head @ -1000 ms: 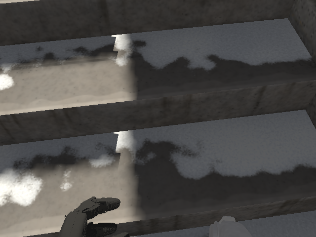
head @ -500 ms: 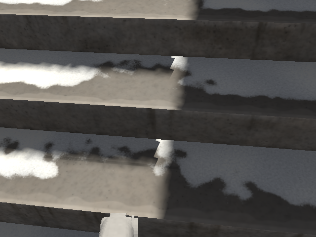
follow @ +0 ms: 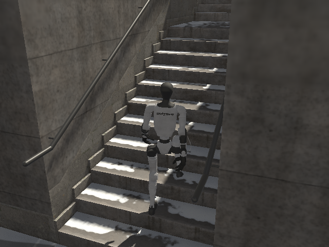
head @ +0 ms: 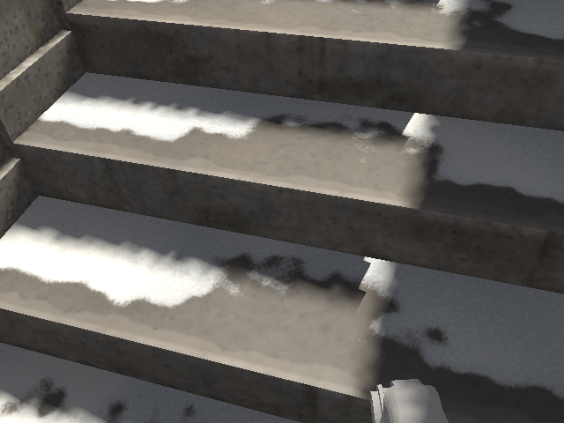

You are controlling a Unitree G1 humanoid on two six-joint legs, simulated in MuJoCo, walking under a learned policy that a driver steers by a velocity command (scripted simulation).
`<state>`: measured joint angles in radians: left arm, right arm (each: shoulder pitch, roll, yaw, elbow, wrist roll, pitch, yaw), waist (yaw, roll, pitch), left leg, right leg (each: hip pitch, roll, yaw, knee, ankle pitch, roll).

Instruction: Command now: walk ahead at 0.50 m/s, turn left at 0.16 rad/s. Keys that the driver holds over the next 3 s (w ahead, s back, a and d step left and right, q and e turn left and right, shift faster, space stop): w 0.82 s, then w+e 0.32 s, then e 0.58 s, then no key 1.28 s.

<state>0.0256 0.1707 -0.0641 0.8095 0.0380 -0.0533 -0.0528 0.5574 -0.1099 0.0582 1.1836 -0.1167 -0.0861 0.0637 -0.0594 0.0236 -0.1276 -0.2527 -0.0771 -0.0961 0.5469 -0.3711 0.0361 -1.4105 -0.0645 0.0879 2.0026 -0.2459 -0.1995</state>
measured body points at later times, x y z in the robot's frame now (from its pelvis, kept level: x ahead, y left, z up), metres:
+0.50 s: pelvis +0.25 -0.08 +0.18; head +0.25 -0.10 +0.62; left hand +0.11 +0.12 +0.04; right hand +0.42 -0.27 +0.05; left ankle +0.37 +0.05 -0.37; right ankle +0.20 -0.16 -0.56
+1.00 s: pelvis +0.58 +0.00 +0.30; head +0.60 -0.02 +0.75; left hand +0.70 +0.24 +0.18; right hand +0.60 -0.24 +0.15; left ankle +0.64 +0.06 -0.39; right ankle +0.58 -0.16 -0.14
